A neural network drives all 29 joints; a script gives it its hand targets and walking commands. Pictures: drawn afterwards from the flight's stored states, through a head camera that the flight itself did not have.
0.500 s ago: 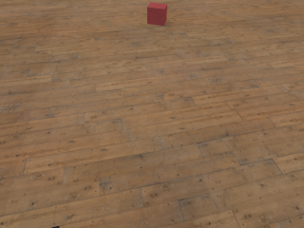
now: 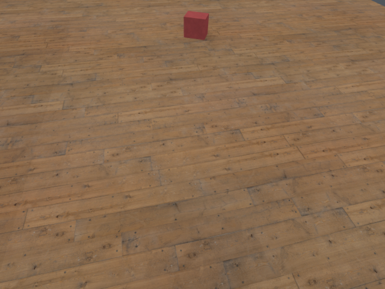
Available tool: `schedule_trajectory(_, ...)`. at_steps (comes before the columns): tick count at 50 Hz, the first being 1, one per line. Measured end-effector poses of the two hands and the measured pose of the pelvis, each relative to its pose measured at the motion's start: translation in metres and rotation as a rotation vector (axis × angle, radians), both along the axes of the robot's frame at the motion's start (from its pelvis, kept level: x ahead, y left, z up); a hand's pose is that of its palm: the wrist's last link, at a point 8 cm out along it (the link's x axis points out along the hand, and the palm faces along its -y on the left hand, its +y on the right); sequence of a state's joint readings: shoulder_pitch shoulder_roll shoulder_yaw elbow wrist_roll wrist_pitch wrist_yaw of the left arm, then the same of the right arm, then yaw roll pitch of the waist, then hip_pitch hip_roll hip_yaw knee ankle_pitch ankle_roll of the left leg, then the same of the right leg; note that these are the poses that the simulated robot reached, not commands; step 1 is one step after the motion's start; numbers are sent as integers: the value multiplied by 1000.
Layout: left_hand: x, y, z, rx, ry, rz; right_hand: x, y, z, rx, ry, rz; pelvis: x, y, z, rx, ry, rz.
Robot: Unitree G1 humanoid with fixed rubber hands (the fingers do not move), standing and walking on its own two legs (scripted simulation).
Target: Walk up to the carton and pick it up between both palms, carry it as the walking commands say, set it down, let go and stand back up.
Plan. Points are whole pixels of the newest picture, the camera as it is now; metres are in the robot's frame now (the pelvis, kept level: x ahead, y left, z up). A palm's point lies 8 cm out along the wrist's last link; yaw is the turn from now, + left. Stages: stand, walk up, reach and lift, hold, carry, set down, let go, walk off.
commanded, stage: walk up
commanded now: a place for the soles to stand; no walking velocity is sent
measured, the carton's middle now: (196, 25) +2.99 +0.05 -0.66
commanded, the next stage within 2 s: none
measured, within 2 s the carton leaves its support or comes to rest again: neither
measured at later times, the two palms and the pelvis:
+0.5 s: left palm (65, 247) +0.23 +0.31 -0.10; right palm (323, 206) +0.37 -0.35 -0.11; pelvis +0.22 -0.04 -0.02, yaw -1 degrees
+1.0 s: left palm (118, 122) +0.64 +0.28 -0.08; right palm (316, 156) +0.57 -0.40 -0.14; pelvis +0.52 -0.06 -0.02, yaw +0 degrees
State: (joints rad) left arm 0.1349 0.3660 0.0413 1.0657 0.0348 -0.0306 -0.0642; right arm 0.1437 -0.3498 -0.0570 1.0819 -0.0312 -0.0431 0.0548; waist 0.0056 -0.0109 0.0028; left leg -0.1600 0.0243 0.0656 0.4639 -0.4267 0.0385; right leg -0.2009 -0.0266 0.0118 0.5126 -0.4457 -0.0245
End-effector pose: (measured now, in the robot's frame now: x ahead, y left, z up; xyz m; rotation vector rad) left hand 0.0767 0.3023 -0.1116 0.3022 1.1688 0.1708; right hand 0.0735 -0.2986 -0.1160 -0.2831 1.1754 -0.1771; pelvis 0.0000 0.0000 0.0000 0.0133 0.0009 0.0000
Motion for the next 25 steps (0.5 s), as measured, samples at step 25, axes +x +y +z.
schedule_trajectory(25,155,4,13,129,25,56,299,-47,6,43,-173,142,221,-42,-16,-34,-20,-10)
